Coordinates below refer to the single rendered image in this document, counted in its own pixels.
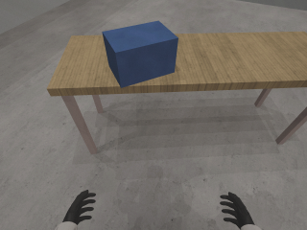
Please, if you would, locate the carton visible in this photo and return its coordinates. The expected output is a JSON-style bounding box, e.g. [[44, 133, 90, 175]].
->
[[102, 21, 178, 88]]

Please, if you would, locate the table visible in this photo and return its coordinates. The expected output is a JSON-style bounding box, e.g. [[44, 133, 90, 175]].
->
[[47, 32, 307, 154]]

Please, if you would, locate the robot left hand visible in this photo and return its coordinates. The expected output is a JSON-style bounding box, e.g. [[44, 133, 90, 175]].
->
[[63, 190, 96, 225]]

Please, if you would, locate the robot right hand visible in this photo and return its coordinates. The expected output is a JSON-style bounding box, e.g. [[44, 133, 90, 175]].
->
[[220, 192, 255, 229]]

